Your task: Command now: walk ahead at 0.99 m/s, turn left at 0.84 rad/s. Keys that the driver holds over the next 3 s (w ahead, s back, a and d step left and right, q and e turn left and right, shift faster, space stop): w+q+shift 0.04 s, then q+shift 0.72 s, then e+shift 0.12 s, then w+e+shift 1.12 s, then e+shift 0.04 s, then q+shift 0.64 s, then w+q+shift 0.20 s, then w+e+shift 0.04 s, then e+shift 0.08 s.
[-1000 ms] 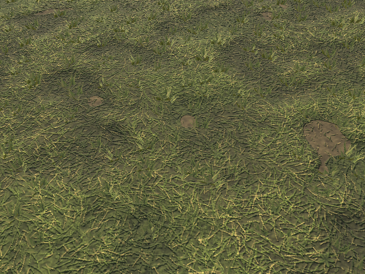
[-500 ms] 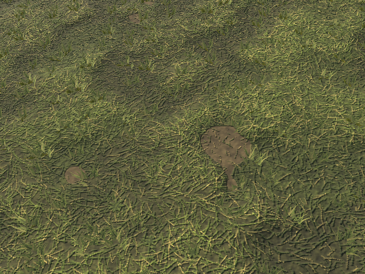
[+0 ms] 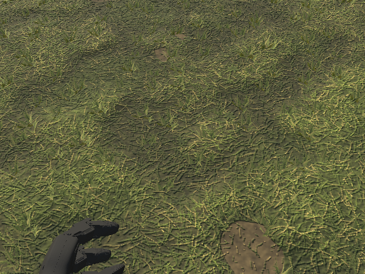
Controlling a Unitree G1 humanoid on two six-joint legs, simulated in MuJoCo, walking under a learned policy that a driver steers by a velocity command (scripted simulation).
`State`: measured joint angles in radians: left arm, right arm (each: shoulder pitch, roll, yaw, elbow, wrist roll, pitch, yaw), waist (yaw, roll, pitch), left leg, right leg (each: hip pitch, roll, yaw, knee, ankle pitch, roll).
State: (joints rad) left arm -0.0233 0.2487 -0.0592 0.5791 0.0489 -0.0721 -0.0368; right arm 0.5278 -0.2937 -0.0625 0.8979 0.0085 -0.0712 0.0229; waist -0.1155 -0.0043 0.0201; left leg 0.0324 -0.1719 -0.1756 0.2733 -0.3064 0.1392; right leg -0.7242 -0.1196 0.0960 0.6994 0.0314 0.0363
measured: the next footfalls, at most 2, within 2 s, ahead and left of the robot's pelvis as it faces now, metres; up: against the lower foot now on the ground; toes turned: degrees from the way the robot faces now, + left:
right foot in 0.12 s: +0.33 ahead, -0.18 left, +0.00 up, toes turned +9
left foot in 0.50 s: +0.49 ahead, +0.11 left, +0.00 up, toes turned +31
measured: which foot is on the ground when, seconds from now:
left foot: down 0.00-0.12, up 0.14-0.48, down 0.50-0.90, up 0.92-1.00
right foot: up 0.00-0.10, down 0.12-0.50, up 0.52-0.86, down 0.88-1.00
